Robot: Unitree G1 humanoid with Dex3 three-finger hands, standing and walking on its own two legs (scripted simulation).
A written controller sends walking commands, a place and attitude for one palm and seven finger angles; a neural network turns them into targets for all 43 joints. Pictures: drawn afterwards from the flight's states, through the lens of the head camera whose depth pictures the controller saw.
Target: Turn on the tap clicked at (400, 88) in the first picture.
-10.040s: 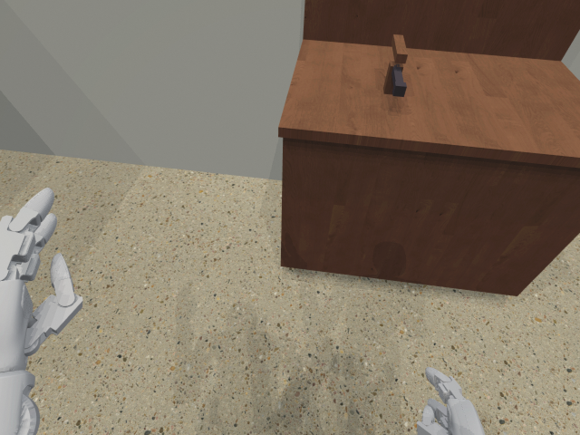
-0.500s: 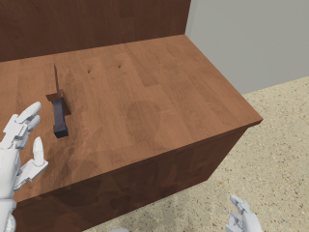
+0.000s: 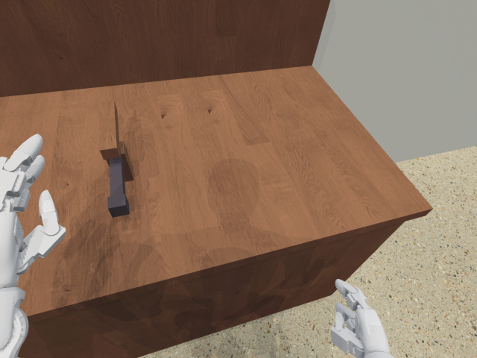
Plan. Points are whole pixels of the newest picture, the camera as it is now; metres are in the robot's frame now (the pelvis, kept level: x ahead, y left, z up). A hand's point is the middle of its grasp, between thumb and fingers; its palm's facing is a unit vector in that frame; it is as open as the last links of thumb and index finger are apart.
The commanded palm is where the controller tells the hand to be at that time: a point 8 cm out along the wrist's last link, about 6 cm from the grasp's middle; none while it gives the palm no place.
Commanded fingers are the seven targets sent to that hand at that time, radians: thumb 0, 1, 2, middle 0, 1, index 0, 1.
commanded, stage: come to a stop and stand still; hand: left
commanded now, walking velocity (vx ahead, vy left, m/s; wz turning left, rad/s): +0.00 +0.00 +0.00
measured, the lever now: (118, 205) +0.33 +0.24 +0.05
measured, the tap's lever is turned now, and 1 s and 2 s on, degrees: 0 0 0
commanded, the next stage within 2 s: look again from close up in 0.38 s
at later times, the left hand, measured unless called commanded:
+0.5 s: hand (78, 217) +0.24 +0.23 +0.16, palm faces +0.34 -0.85 -0.40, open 7.4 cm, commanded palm +0.18 +0.27 +0.18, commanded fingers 0.00 0.90 0.90 -0.20 -0.30 -0.20 -0.30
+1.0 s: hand (78, 219) +0.23 +0.23 +0.16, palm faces +0.36 -0.85 -0.39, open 7.4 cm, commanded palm +0.18 +0.27 +0.18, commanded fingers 0.00 0.90 0.90 -0.20 -0.30 -0.20 -0.30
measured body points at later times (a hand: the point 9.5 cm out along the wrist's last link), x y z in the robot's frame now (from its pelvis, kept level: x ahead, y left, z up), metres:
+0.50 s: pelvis +0.02 -0.01 +0.00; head +0.05 +0.00 +0.45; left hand +0.22 +0.28 +0.18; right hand +0.20 -0.23 -0.07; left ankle +0.06 +0.09 -0.74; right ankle +0.02 -0.15 -0.74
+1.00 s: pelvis +0.02 -0.02 +0.00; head +0.04 +0.00 +0.45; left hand +0.21 +0.27 +0.18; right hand +0.20 -0.24 -0.07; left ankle +0.06 +0.09 -0.74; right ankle +0.02 -0.15 -0.74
